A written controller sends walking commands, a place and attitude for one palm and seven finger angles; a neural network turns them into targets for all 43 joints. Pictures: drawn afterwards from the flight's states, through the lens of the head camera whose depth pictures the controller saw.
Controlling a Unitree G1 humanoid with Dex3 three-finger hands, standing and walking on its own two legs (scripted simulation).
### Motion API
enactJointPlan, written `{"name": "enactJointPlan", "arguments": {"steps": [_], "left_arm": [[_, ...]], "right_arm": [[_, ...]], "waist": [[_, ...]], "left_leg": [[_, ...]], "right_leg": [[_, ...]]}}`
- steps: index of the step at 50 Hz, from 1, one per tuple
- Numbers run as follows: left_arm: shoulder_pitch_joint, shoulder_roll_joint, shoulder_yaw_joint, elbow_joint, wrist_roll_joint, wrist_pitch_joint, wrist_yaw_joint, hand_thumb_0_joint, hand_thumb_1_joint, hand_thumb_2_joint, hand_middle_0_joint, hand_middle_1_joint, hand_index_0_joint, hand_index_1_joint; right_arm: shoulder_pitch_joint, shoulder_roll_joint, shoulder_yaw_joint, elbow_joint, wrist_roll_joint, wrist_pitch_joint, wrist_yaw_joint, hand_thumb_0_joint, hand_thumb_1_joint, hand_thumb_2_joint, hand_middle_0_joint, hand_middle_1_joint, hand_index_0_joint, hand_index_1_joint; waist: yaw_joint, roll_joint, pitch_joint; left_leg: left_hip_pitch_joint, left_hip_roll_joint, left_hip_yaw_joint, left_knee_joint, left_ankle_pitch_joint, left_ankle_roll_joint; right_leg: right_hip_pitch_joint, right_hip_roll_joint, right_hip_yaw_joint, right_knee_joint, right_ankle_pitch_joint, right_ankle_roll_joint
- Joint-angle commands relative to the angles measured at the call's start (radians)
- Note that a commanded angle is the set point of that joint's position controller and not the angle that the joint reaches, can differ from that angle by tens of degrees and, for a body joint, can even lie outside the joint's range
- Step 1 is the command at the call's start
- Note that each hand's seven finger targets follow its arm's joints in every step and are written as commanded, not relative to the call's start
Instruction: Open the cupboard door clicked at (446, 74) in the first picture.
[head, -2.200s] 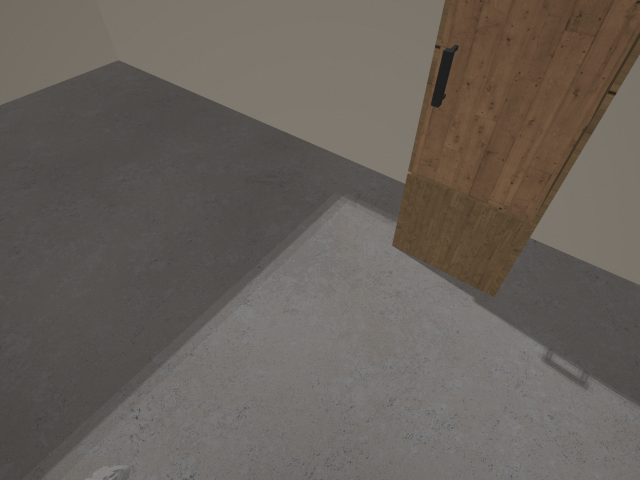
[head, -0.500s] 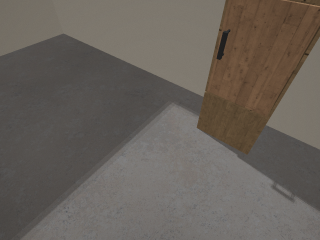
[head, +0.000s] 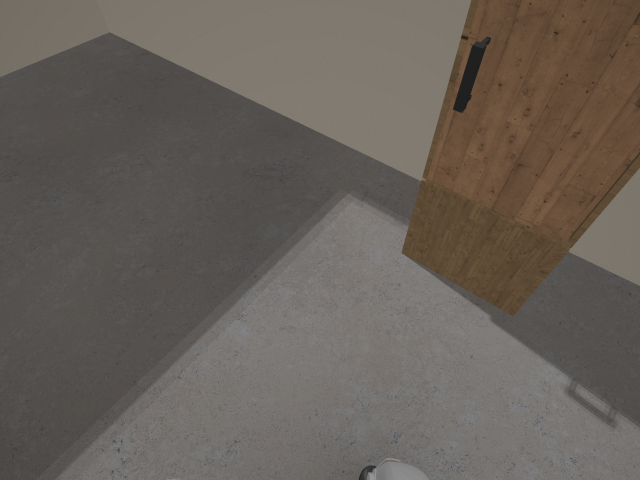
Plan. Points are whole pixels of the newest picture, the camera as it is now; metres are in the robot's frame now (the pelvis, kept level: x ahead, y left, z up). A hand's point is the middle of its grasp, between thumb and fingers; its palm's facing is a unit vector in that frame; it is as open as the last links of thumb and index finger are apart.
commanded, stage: turn to face it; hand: left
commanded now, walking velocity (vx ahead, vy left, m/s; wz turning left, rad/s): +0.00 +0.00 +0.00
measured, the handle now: (472, 75) +0.90 -0.33 +0.02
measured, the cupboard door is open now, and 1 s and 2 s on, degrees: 0 0 0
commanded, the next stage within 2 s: take the last steps up to it in 1.20 s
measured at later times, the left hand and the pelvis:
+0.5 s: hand (186, 468) +0.17 +0.20 -0.17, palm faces -0.06 -0.99 -0.16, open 7.3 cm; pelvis +0.11 +0.01 +0.01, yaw -10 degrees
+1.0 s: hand (256, 366) +0.30 +0.11 -0.14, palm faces -0.42 -0.87 -0.27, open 7.4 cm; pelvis +0.12 -0.03 +0.01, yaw -26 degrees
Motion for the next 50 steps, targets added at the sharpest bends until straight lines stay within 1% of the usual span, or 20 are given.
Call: {"name": "enactJointPlan", "arguments": {"steps": [1, 4, 7, 12, 15, 16, 17, 18, 19, 21, 24, 33, 36, 37, 38, 39, 41, 43, 45, 50], "left_arm": [[0.458, 0.265, 0.065, 0.074, -0.013, -0.038, 0.04, 0.0, 0.9, 0.9, -0.2, -0.3, -0.2, -0.3], [0.177, 0.123, 0.022, 0.018, -0.008, -0.029, 0.053, 0.0, 0.9, 0.9, -0.2, -0.3, -0.2, -0.3], [0.081, 0.084, 0.008, -0.008, 0.002, -0.023, 0.057, 0.0, 0.9, 0.9, -0.2, -0.3, -0.2, -0.3], [0.09, 0.143, 0.038, -0.031, -0.002, 0.006, 0.046, 0.0, 0.9, 0.9, -0.2, -0.3, -0.2, -0.3], [0.073, 0.152, 0.049, -0.051, -0.01, 0.027, 0.039, 0.0, 0.9, 0.9, -0.2, -0.3, -0.2, -0.3], [0.079, 0.122, 0.043, -0.065, -0.013, 0.034, 0.037, 0.0, 0.9, 0.9, -0.2, -0.3, -0.2, -0.3], [0.084, 0.073, 0.038, -0.088, -0.017, 0.043, 0.029, 0.0, 0.9, 0.9, -0.2, -0.3, -0.2, -0.3], [0.07, 0.071, 0.04, -0.109, -0.014, 0.048, 0.026, 0.0, 0.9, 0.9, -0.2, -0.3, -0.2, -0.3], [0.064, 0.105, 0.048, -0.103, -0.003, 0.058, 0.025, 0.0, 0.9, 0.9, -0.2, -0.3, -0.2, -0.3], [0.093, 0.103, 0.06, -0.092, 0.0, 0.056, 0.01, 0.0, 0.9, 0.9, -0.2, -0.3, -0.2, -0.3], [0.118, 0.076, 0.057, -0.094, -0.004, 0.07, 0.007, 0.0, 0.9, 0.9, -0.2, -0.3, -0.2, -0.3], [0.006, 0.063, 0.052, -0.165, -0.002, 0.067, 0.001, 0.0, 0.9, 0.9, -0.2, -0.3, -0.2, -0.3], [0.086, 0.094, 0.055, -0.15, 0.0, 0.051, 0.007, 0.0, 0.9, 0.9, -0.2, -0.3, -0.2, -0.3], [0.153, 0.163, 0.065, -0.132, 0.004, 0.038, 0.015, 0.0, 0.9, 0.9, -0.2, -0.3, -0.2, -0.3], [0.2, 0.292, 0.088, -0.124, 0.01, 0.026, 0.032, 0.0, 0.9, 0.9, -0.2, -0.3, -0.2, -0.3], [0.248, 0.309, 0.085, -0.115, -0.011, 0.036, 0.042, 0.0, 0.9, 0.9, -0.2, -0.3, -0.2, -0.3], [0.15, 0.265, 0.082, -0.133, -0.007, 0.039, 0.055, 0.0, 0.9, 0.9, -0.2, -0.3, -0.2, -0.3], [0.043, 0.215, 0.06, -0.165, -0.007, 0.04, 0.051, 0.0, 0.9, 0.9, -0.2, -0.3, -0.2, -0.3], [0.007, 0.212, 0.057, -0.171, -0.004, 0.038, 0.051, 0.0, 0.9, 0.9, -0.2, -0.3, -0.2, -0.3], [0.022, 0.233, 0.058, -0.156, 0.001, 0.045, 0.043, 0.0, 0.9, 0.9, -0.2, -0.3, -0.2, -0.3]], "right_arm": [[-0.043, -0.114, -0.03, -0.113, 0.027, -0.013, -0.006, 0.0, -0.9, -0.9, 0.2, 0.3, 0.2, 0.3], [-0.146, -0.089, -0.035, -0.131, 0.006, 0.014, 0.005, 0.0, -0.9, -0.9, 0.2, 0.3, 0.2, 0.3], [-0.074, -0.049, -0.023, -0.113, 0.001, 0.042, 0.004, 0.0, -0.9, -0.9, 0.2, 0.3, 0.2, 0.3], [-0.177, -0.093, -0.025, -0.177, 0.008, 0.042, -0.004, 0.0, -0.9, -0.9, 0.2, 0.3, 0.2, 0.3], [-0.194, -0.138, -0.032, -0.204, 0.012, 0.035, -0.011, 0.0, -0.9, -0.9, 0.2, 0.3, 0.2, 0.3], [-0.185, -0.178, -0.04, -0.206, 0.011, 0.029, -0.017, 0.0, -0.9, -0.9, 0.2, 0.3, 0.2, 0.3], [-0.171, -0.26, -0.056, -0.221, 0.002, 0.026, -0.019, 0.0, -0.9, -0.9, 0.2, 0.3, 0.2, 0.3], [-0.172, -0.31, -0.067, -0.233, -0.004, 0.031, -0.02, 0.0, -0.9, -0.9, 0.2, 0.3, 0.2, 0.3], [-0.228, -0.292, -0.063, -0.247, -0.002, 0.033, -0.026, 0.0, -0.9, -0.9, 0.2, 0.3, 0.2, 0.3], [-0.336, -0.26, -0.057, -0.297, -0.001, 0.029, -0.024, 0.0, -0.9, -0.9, 0.2, 0.3, 0.2, 0.3], [-0.351, -0.236, -0.057, -0.308, 0.001, 0.028, -0.021, 0.0, -0.9, -0.9, 0.2, 0.3, 0.2, 0.3], [-0.293, -0.281, -0.097, -0.29, -0.004, 0.046, -0.004, 0.0, -0.9, -0.9, 0.2, 0.3, 0.2, 0.3], [-0.321, -0.294, -0.101, -0.304, -0.001, 0.054, 0.004, 0.0, -0.9, -0.9, 0.2, 0.3, 0.2, 0.3], [-0.311, -0.268, -0.095, -0.315, 0.006, 0.058, 0.011, 0.0, -0.9, -0.9, 0.2, 0.3, 0.2, 0.3], [-0.336, -0.18, -0.068, -0.368, 0.01, 0.061, 0.018, 0.0, -0.9, -0.9, 0.2, 0.3, 0.2, 0.3], [-0.384, -0.204, -0.062, -0.392, 0.015, 0.075, 0.003, 0.0, -0.9, -0.9, 0.2, 0.3, 0.2, 0.3], [-0.402, -0.21, -0.061, -0.376, 0.012, 0.081, -0.006, 0.0, -0.9, -0.9, 0.2, 0.3, 0.2, 0.3], [-0.358, -0.219, -0.061, -0.335, 0.006, 0.084, -0.002, 0.0, -0.9, -0.9, 0.2, 0.3, 0.2, 0.3], [-0.314, -0.214, -0.058, -0.313, 0.005, 0.088, 0.0, 0.0, -0.9, -0.9, 0.2, 0.3, 0.2, 0.3], [-0.327, -0.205, -0.05, -0.32, 0.01, 0.085, -0.001, 0.0, -0.9, -0.9, 0.2, 0.3, 0.2, 0.3]], "waist": [[0.199, -0.21, -0.26], [0.09, -0.136, -0.013], [0.003, -0.144, -0.039], [0.027, -0.146, -0.083], [0.009, -0.133, -0.097], [0.002, -0.036, -0.097], [-0.008, 0.199, -0.08], [-0.017, 0.346, -0.076], [-0.005, 0.287, -0.055], [0.053, 0.126, -0.049], [0.062, 0.143, -0.091], [0.013, 0.201, -0.104], [0.069, 0.138, -0.14], [0.104, -0.016, -0.179], [0.134, -0.357, -0.18], [0.161, -0.258, -0.185], [0.122, -0.276, -0.176], [0.067, -0.163, -0.162], [0.048, -0.146, -0.167], [0.063, -0.13, -0.137]], "left_leg": [[-0.617, -0.031, -0.025, 0.81, -0.127, 0.056], [-0.594, 0.098, -0.05, 0.827, 0.021, 0.035], [-0.415, 0.091, 0.026, 0.562, 0.055, -0.005], [-0.349, 0.039, 0.073, 0.307, 0.136, -0.031], [-0.204, 0.027, 0.083, 0.093, 0.245, -0.039], [-0.113, 0.081, 0.039, -0.004, 0.261, -0.025], [-0.084, 0.274, -0.202, -0.114, 0.278, 0.055], [-0.127, 0.443, -0.351, -0.23, 0.279, 0.146], [-0.209, 0.446, -0.331, -0.239, 0.265, 0.17], [-0.213, 0.376, -0.159, -0.193, 0.367, 0.163], [-0.174, 0.311, 0.025, -0.149, 0.533, 0.134], [-0.117, 0.357, 0.141, -0.063, 0.628, 0.129], [-0.195, 0.328, 0.198, 0.107, 0.563, 0.059], [-0.325, 0.277, 0.236, 0.295, 0.425, 0.002], [-0.639, 0.122, 0.233, 0.55, -0.12, -0.056], [-0.644, 0.097, 0.061, 0.667, -0.188, -0.05], [-0.694, 0.1, -0.026, 0.757, -0.095, -0.051], [-0.626, 0.098, -0.019, 0.725, 0.032, -0.064], [-0.568, 0.087, -0.005, 0.66, 0.063, -0.068], [-0.51, 0.048, 0.011, 0.472, 0.046, -0.06]], "right_leg": [[0.641, -0.452, 0.606, -0.296, 0.121, -0.195], [0.178, -0.338, 0.41, -0.356, -0.012, -0.181], [0.014, -0.214, 0.182, -0.333, 0.229, -0.138], [0.059, -0.165, 0.25, -0.273, 0.226, -0.146], [0.028, -0.121, 0.264, -0.199, 0.139, -0.096], [-0.04, -0.074, 0.24, -0.135, 0.047, -0.057], [-0.155, 0.053, 0.148, 0.038, -0.176, 0.007], [-0.181, 0.09, 0.065, 0.307, -0.406, 0.045], [-0.163, 0.041, 0.14, 0.45, -0.378, 0.05], [-0.179, 0.014, 0.123, 0.573, -0.278, 0.061], [-0.146, 0.001, 0.094, 0.558, -0.202, 0.084], [-0.018, 0.008, 0.013, 0.183, -0.213, 0.071], [0.179, 0.041, -0.012, -0.055, -0.028, 0.041], [0.349, -0.04, 0.094, -0.166, 0.143, 0.006], [0.477, -0.317, 0.491, -0.237, 0.478, -0.111], [0.4, -0.367, 0.49, -0.228, 0.595, -0.198], [0.375, -0.286, 0.464, -0.221, 0.475, -0.19], [0.301, -0.201, 0.342, -0.217, 0.409, -0.149], [0.259, -0.18, 0.305, -0.226, 0.363, -0.141], [0.231, -0.172, 0.363, -0.256, 0.236, -0.161]]}}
